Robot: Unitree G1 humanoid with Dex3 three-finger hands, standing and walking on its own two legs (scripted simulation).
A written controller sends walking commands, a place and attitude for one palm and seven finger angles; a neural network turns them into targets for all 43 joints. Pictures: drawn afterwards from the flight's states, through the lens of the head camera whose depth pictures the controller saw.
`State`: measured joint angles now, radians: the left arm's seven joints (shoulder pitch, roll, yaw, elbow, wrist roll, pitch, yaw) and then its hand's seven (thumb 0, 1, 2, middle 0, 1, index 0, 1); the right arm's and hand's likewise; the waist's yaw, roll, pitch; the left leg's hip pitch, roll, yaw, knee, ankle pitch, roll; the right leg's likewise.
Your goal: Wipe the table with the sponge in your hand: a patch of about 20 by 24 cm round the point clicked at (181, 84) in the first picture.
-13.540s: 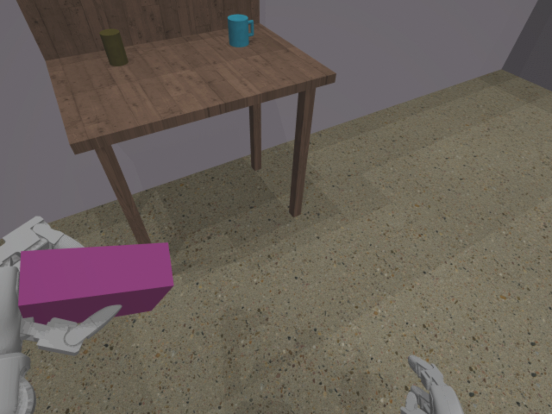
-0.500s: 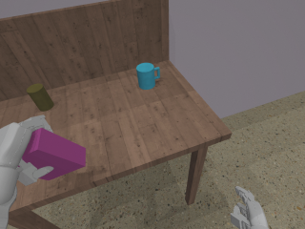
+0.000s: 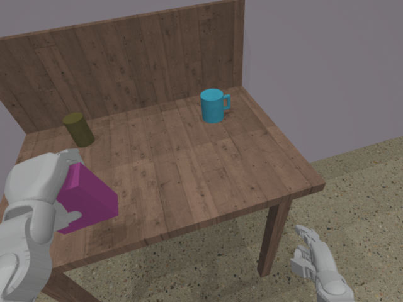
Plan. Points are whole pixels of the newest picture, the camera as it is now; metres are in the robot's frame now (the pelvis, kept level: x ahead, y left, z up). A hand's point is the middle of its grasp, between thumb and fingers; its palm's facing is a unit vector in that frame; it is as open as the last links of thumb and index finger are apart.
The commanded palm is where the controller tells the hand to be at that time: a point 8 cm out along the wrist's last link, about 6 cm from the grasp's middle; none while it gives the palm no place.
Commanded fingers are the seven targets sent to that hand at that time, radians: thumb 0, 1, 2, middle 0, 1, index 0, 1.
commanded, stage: turn the palm down, sponge in hand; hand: left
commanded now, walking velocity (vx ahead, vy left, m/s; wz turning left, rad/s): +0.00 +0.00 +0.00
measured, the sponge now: (79, 206) +0.23 +0.29 +0.10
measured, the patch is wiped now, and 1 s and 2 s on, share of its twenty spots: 0.00 0.00 0.00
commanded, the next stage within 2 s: move the sponge above the wiping area in 0.56 s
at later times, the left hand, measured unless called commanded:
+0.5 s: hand (66, 195) +0.23 +0.29 +0.14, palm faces +0.11 -0.08 -0.99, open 9.1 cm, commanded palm +0.19 +0.27 +0.21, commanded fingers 0.00 0.10 1.30 -1.20 -1.60 -1.20 -1.60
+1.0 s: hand (75, 194) +0.24 +0.28 +0.13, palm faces +0.06 -0.07 -1.00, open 9.1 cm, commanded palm +0.20 +0.28 +0.20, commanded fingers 0.00 0.10 1.30 -1.20 -1.60 -1.20 -1.60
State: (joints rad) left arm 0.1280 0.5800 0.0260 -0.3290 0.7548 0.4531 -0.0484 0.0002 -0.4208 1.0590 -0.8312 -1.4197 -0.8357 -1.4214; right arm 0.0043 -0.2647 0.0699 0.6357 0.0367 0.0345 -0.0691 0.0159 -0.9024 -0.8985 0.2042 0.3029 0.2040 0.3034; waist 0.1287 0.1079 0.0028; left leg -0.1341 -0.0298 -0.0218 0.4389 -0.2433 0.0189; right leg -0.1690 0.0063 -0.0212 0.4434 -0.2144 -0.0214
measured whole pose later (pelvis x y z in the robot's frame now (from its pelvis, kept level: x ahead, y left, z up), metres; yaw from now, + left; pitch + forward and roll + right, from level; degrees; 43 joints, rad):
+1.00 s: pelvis -0.01 -0.01 +0.00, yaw -1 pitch -4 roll +1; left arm 0.05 0.56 -0.01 -0.16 0.85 0.43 -0.07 0.00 -0.42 1.06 -0.83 -1.42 -0.84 -1.42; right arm 0.00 -0.28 0.05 0.68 0.04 0.01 -0.06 0.02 -0.90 -0.90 0.20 0.30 0.20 0.30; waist 0.12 0.11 0.01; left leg -0.12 -0.01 -0.02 0.42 -0.23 0.00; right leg -0.17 0.03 -0.01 0.44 -0.20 -0.04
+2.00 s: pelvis +0.01 -0.01 +0.00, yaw -1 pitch -3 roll +0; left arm 0.02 0.48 -0.09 -0.08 0.91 0.45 -0.01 0.00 -0.42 1.06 -0.83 -1.42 -0.84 -1.42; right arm 0.01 -0.26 0.04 0.68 0.05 0.03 -0.04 0.02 -0.90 -0.90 0.20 0.30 0.20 0.30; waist 0.12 0.11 -0.01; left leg -0.12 -0.02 -0.01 0.40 -0.23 0.01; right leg -0.17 0.02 -0.01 0.43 -0.21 -0.03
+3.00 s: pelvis +0.01 -0.01 +0.00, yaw +0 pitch -2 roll +0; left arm -0.03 0.50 -0.06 0.04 0.90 0.36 0.00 0.00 -0.42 1.06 -0.83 -1.42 -0.84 -1.42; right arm 0.03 -0.27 0.03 0.69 0.05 0.01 -0.07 0.02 -0.90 -0.90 0.20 0.30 0.20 0.30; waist 0.12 0.10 -0.01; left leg -0.13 -0.02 -0.03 0.41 -0.24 0.01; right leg -0.17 0.02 -0.02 0.42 -0.21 -0.03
